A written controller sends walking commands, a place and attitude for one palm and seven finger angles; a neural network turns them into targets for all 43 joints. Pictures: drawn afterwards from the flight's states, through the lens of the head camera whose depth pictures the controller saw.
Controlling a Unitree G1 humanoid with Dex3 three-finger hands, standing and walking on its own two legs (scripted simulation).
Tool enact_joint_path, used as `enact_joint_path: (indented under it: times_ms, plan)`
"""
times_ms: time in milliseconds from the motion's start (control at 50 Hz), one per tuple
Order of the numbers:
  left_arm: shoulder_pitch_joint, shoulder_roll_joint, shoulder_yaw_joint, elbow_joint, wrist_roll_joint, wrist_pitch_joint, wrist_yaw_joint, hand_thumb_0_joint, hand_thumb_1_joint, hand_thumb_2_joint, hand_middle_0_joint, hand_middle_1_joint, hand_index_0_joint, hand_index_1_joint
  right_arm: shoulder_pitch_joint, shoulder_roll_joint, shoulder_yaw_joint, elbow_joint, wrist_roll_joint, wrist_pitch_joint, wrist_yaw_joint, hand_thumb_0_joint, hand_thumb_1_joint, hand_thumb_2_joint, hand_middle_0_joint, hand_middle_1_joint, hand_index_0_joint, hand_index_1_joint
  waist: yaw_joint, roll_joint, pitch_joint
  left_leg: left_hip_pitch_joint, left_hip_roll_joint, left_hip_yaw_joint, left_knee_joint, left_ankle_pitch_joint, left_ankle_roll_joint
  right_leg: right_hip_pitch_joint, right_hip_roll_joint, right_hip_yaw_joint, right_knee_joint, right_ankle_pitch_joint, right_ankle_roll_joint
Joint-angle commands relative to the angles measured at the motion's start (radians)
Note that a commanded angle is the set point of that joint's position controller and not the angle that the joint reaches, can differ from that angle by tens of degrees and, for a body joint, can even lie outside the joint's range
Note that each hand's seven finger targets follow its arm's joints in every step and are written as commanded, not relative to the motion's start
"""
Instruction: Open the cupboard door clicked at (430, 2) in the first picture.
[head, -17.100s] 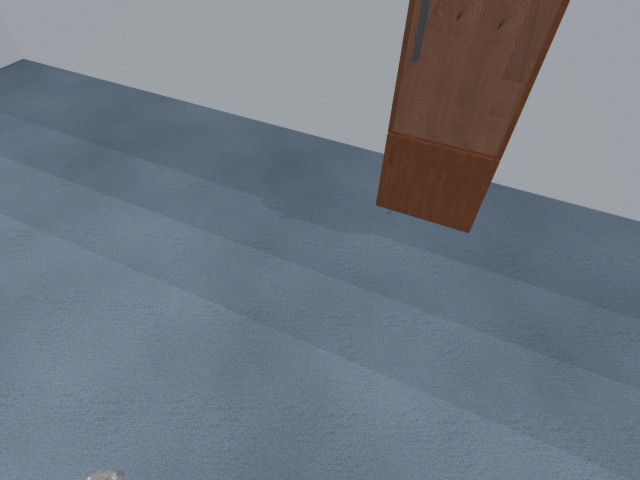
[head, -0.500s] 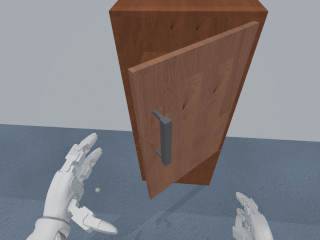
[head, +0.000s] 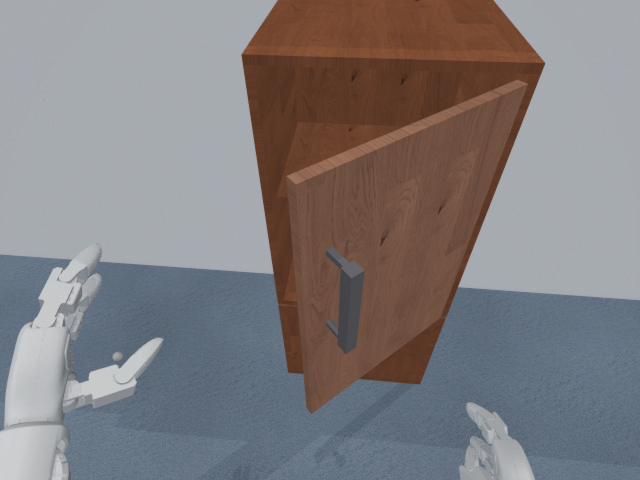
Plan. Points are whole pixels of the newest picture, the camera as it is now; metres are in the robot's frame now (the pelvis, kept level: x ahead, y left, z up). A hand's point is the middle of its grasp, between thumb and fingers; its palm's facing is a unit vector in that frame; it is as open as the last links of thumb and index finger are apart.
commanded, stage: draw the hand back to the body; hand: left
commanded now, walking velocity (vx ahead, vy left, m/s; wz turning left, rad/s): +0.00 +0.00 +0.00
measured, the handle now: (340, 302) +0.34 +0.02 +0.04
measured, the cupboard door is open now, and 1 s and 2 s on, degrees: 42 42 42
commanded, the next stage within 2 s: step back with the hand held close in 0.56 s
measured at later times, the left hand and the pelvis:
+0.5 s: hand (90, 349) +0.18 +0.24 +0.15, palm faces +0.45 -0.80 -0.39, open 7.5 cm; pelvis +0.00 -0.02 +0.00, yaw +0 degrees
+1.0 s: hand (98, 355) +0.18 +0.24 +0.15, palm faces +0.31 -0.80 -0.51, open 7.4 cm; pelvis -0.03 -0.01 +0.00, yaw -2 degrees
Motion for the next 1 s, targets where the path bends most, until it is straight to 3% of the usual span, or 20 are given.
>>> enact_joint_path:
  times_ms: [0,100,160,220,320,380,420,500,520,640,660,680,700,720,740,800,860,880,960,980]
  plan:
    - [-0.077,0.154,0.158,-0.216,-0.007,-0.071,0.014,0.0,0.62,0.78,-0.19,-0.3,-0.19,-0.3,-0.131,-0.111,-0.06,-0.156,0.002,-0.048,-0.009,0.0,-0.9,-0.9,0.2,0.3,0.2,0.3,0.005,0.023,-0.063,0.007,0.054,-0.053,-0.118,0.344,-0.047,0.039,0.03,-0.012,-0.056,0.197,-0.042]
    - [-0.123,0.19,0.225,-0.204,-0.013,-0.075,0.017,0.0,0.795,0.855,-0.196,-0.3,-0.196,-0.3,-0.138,-0.113,-0.068,-0.142,0.005,-0.035,-0.009,0.0,-0.9,-0.9,0.2,0.3,0.2,0.3,0.007,0.045,-0.052,0.021,0.053,-0.047,-0.129,0.333,-0.047,0.039,0.033,-0.006,-0.075,0.197,-0.043]
    - [-0.143,0.221,0.274,-0.196,-0.021,-0.079,0.021,0.0,0.9,0.9,-0.2,-0.3,-0.2,-0.3,-0.143,-0.115,-0.073,-0.135,0.004,-0.034,-0.01,0.0,-0.9,-0.9,0.2,0.3,0.2,0.3,0.01,0.025,-0.062,0.024,0.046,-0.037,-0.128,0.317,-0.039,0.053,0.032,-0.002,-0.086,0.214,-0.043]
    - [-0.126,0.154,0.206,-0.151,-0.023,-0.072,0.009,0.0,0.9,0.9,-0.2,-0.3,-0.2,-0.3,-0.148,-0.118,-0.076,-0.132,0.007,-0.029,-0.005,0.0,-0.9,-0.9,0.2,0.3,0.2,0.3,0.0,0.015,-0.021,0.026,0.049,-0.034,-0.136,0.29,-0.034,0.029,0.033,-0.003,-0.101,0.193,-0.038]
    - [-0.137,0.184,0.222,-0.174,-0.019,-0.078,0.012,0.0,0.9,0.9,-0.2,-0.3,-0.2,-0.3,-0.155,-0.119,-0.081,-0.131,0.005,-0.032,-0.007,0.0,-0.9,-0.9,0.2,0.3,0.2,0.3,0.007,-0.003,-0.051,0.037,0.042,-0.031,-0.137,0.276,-0.027,0.047,0.032,0.002,-0.106,0.2,-0.039]
    - [-0.151,0.222,0.254,-0.188,-0.016,-0.08,0.016,0.0,0.9,0.9,-0.2,-0.3,-0.2,-0.3,-0.162,-0.119,-0.079,-0.128,0.004,-0.036,-0.011,0.0,-0.9,-0.9,0.2,0.3,0.2,0.3,0.013,0.039,-0.047,0.032,0.037,-0.028,-0.135,0.254,-0.028,0.051,0.032,0.008,-0.115,0.189,-0.043]
    - [-0.14,0.207,0.249,-0.179,-0.019,-0.084,0.018,0.0,0.9,0.9,-0.2,-0.3,-0.2,-0.3,-0.161,-0.11,-0.076,-0.127,0.003,-0.038,-0.012,0.0,-0.9,-0.9,0.2,0.3,0.2,0.3,0.011,0.017,-0.034,0.027,0.035,-0.028,-0.138,0.243,-0.028,0.046,0.031,0.006,-0.117,0.183,-0.041]
    - [-0.146,0.195,0.238,-0.173,-0.021,-0.084,0.014,0.0,0.9,0.9,-0.2,-0.3,-0.2,-0.3,-0.164,-0.107,-0.077,-0.122,0.005,-0.041,-0.013,0.0,-0.9,-0.9,0.2,0.3,0.2,0.3,0.007,0.04,-0.027,0.041,0.033,-0.02,-0.131,0.243,-0.026,0.035,0.029,0.014,-0.128,0.188,-0.041]
    - [-0.144,0.192,0.237,-0.16,-0.024,-0.083,0.013,0.0,0.9,0.9,-0.2,-0.3,-0.2,-0.3,-0.164,-0.108,-0.077,-0.121,0.004,-0.041,-0.013,0.0,-0.9,-0.9,0.2,0.3,0.2,0.3,0.006,0.015,-0.015,0.036,0.034,-0.021,-0.133,0.23,-0.024,0.029,0.03,0.012,-0.133,0.175,-0.038]
    - [-0.143,0.192,0.234,-0.149,-0.025,-0.089,0.01,0.0,0.9,0.9,-0.2,-0.3,-0.2,-0.3,-0.167,-0.108,-0.083,-0.118,0.004,-0.042,-0.015,0.0,-0.9,-0.9,0.2,0.3,0.2,0.3,0.008,-0.002,-0.032,0.054,0.031,-0.013,-0.13,0.215,-0.016,0.027,0.027,0.021,-0.146,0.162,-0.034]
    - [-0.218,0.225,0.253,-0.2,-0.025,-0.096,0.014,0.0,0.9,0.9,-0.2,-0.3,-0.2,-0.3,-0.175,-0.11,-0.082,-0.118,0.005,-0.046,-0.016,0.0,-0.9,-0.9,0.2,0.3,0.2,0.3,0.007,0.013,-0.053,0.064,0.028,-0.012,-0.123,0.22,-0.014,0.029,0.026,0.027,-0.147,0.17,-0.034]
    - [-0.368,0.38,0.402,-0.214,-0.012,-0.145,0.025,0.0,0.9,0.9,-0.2,-0.3,-0.2,-0.3,-0.156,-0.113,-0.059,-0.155,0.021,-0.029,-0.014,0.0,-0.9,-0.9,0.2,0.3,0.2,0.3,-0.036,0.061,0.089,-0.032,0.035,-0.03,-0.107,0.11,-0.008,-0.097,-0.013,0.112,-0.2,0.168,-0.038]
    - [-0.201,0.262,0.319,-0.109,-0.02,-0.144,0.01,0.0,0.9,0.9,-0.2,-0.3,-0.2,-0.3,-0.151,-0.109,-0.073,-0.135,0.012,-0.016,-0.017,0.0,-0.9,-0.9,0.2,0.3,0.2,0.3,-0.041,-0.057,0.059,-0.033,0.037,-0.043,-0.078,0.104,-0.002,-0.117,-0.031,0.118,-0.212,0.16,-0.034]
    - [-0.095,0.218,0.285,-0.076,-0.017,-0.136,-0.001,0.0,0.9,0.9,-0.2,-0.3,-0.2,-0.3,-0.148,-0.12,-0.083,-0.145,0.01,-0.002,-0.012,0.0,-0.9,-0.9,0.2,0.3,0.2,0.3,-0.04,-0.102,0.027,-0.004,0.037,-0.033,-0.056,0.129,0.002,-0.128,-0.037,0.126,-0.214,0.179,-0.034]
    - [-0.067,0.205,0.267,-0.103,-0.016,-0.137,-0.006,0.0,0.9,0.9,-0.2,-0.3,-0.2,-0.3,-0.151,-0.125,-0.087,-0.152,0.008,0.008,-0.009,0.0,-0.9,-0.9,0.2,0.3,0.2,0.3,-0.042,-0.098,-0.007,0.002,0.039,-0.023,-0.044,0.161,0.001,-0.121,-0.046,0.122,-0.2,0.227,-0.033]
    - [-0.029,0.222,0.279,-0.174,-0.013,-0.148,0.002,0.0,0.9,0.9,-0.2,-0.3,-0.2,-0.3,-0.146,-0.135,-0.094,-0.168,0.007,0.023,-0.014,0.0,-0.9,-0.9,0.2,0.3,0.2,0.3,-0.044,-0.006,-0.122,0.013,0.059,-0.02,-0.062,0.294,-0.007,-0.049,-0.045,0.09,-0.106,0.387,-0.03]
    - [0.005,0.255,0.313,-0.229,-0.014,-0.146,0.012,0.0,0.9,0.9,-0.2,-0.3,-0.2,-0.3,-0.14,-0.134,-0.105,-0.194,0.011,0.039,-0.018,0.0,-0.9,-0.9,0.2,0.3,0.2,0.3,-0.043,-0.038,-0.193,0.012,0.076,-0.017,-0.047,0.417,-0.011,-0.01,-0.037,0.078,-0.043,0.51,-0.021]
    - [0.017,0.277,0.335,-0.22,-0.013,-0.145,0.019,0.0,0.9,0.9,-0.2,-0.3,-0.2,-0.3,-0.149,-0.133,-0.107,-0.189,0.01,0.045,-0.023,0.0,-0.9,-0.9,0.2,0.3,0.2,0.3,-0.04,-0.016,-0.191,0.001,0.076,-0.024,-0.048,0.436,-0.012,-0.006,-0.041,0.073,-0.031,0.523,-0.023]
    - [0.051,0.279,0.35,-0.246,-0.016,-0.145,0.029,0.0,0.9,0.9,-0.2,-0.3,-0.2,-0.3,-0.141,-0.125,-0.112,-0.214,0.016,0.06,-0.022,0.0,-0.9,-0.9,0.2,0.3,0.2,0.3,-0.042,-0.038,-0.183,-0.058,0.086,-0.032,-0.05,0.413,-0.014,-0.014,-0.029,0.078,0.004,0.489,-0.02]
    - [0.049,0.291,0.362,-0.266,-0.015,-0.148,0.032,0.0,0.9,0.9,-0.2,-0.3,-0.2,-0.3,-0.149,-0.131,-0.115,-0.216,0.015,0.061,-0.024,0.0,-0.9,-0.9,0.2,0.3,0.2,0.3,-0.038,-0.002,-0.184,-0.073,0.086,-0.037,-0.053,0.407,-0.013,-0.008,-0.029,0.075,0.009,0.476,-0.021]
